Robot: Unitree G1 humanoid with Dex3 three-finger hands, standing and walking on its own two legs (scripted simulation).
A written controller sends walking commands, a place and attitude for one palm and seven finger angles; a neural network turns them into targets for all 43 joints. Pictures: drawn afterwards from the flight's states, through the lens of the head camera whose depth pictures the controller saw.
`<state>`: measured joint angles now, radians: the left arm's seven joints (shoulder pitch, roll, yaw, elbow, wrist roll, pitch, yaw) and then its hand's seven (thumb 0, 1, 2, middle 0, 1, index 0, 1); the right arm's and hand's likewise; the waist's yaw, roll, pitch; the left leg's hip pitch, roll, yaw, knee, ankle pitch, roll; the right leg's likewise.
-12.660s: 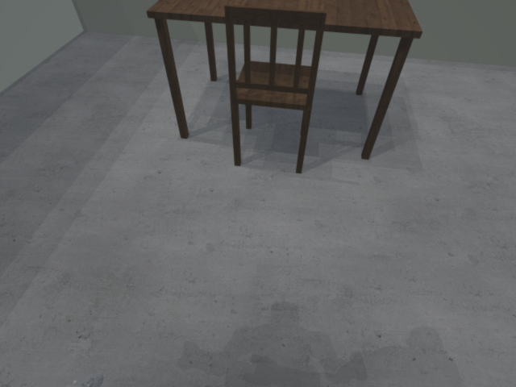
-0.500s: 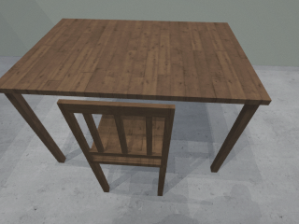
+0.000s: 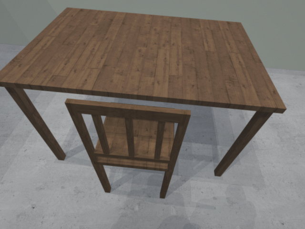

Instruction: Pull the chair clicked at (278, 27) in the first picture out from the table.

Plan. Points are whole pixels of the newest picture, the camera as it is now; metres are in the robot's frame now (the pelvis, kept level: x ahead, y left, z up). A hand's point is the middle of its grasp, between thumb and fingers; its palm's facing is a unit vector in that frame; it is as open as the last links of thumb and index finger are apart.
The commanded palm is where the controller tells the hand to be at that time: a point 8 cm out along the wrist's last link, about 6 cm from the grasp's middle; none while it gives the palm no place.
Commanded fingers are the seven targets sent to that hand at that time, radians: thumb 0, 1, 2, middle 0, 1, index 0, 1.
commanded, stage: come to a stop and stand still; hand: left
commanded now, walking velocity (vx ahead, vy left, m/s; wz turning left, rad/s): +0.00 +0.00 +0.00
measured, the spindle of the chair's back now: (130, 138) +0.44 +0.11 -0.12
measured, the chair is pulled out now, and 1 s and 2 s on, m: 0.00 0.00 0.00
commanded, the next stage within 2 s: look again from close up in 0.22 s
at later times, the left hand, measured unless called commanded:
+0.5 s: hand out of the picture -0.01 +0.18 -0.18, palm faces +0.03 -0.98 -0.19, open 7.4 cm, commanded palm none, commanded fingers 0.00 0.90 0.90 -0.20 -0.30 -0.20 -0.30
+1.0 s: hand out of the picture -0.03 +0.17 -0.18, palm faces +0.03 -0.99 -0.17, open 7.4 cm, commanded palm none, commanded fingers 0.00 0.90 0.90 -0.20 -0.30 -0.20 -0.30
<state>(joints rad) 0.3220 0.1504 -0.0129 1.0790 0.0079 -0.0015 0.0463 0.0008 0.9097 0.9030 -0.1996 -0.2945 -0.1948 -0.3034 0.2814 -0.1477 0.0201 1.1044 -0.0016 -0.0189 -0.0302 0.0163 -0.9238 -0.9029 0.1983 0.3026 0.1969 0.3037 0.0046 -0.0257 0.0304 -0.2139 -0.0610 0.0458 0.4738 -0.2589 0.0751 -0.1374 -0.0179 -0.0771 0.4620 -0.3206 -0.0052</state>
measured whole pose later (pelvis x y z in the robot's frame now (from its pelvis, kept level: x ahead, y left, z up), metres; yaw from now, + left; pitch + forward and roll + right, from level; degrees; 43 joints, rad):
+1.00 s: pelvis +0.00 +0.01 +0.00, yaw +0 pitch -1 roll +0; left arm 0.34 0.14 -0.01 1.10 0.01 0.00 0.05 0.00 0.91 0.90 -0.20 -0.29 -0.19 -0.30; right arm 0.28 -0.14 0.02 1.14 0.00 -0.02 -0.03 0.01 -0.92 -0.90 0.20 0.30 0.20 0.30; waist 0.01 -0.02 0.04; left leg -0.16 -0.08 0.05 0.40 -0.22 0.09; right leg -0.10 -0.04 -0.07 0.41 -0.29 0.01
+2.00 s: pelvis -0.03 -0.03 -0.09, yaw +1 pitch +16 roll -1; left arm 0.41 0.22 0.20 0.06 -0.31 -0.44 -0.30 0.00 0.05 0.54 -0.12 -0.16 -0.11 -0.17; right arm 0.23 -0.21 -0.01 0.60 0.05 -0.17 -0.06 0.02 -0.91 -0.90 0.20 0.30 0.20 0.30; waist -0.03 0.03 -0.14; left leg -0.93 -0.01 0.00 1.13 -0.49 0.02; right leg -0.87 0.05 -0.13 1.10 -0.52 -0.09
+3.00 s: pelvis -0.03 +0.02 -0.07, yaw +1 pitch +15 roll -4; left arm 0.29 0.29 0.21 0.10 -0.29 -0.39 -0.28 -0.02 -0.50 0.30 -0.06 -0.08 -0.06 -0.08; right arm 0.25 -0.26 0.01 0.53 0.04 -0.15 -0.04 0.02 -0.91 -0.90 0.20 0.30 0.20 0.30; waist -0.03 0.03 -0.13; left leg -0.87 -0.04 0.02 1.08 -0.48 0.10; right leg -0.79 0.03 -0.11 1.00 -0.48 -0.02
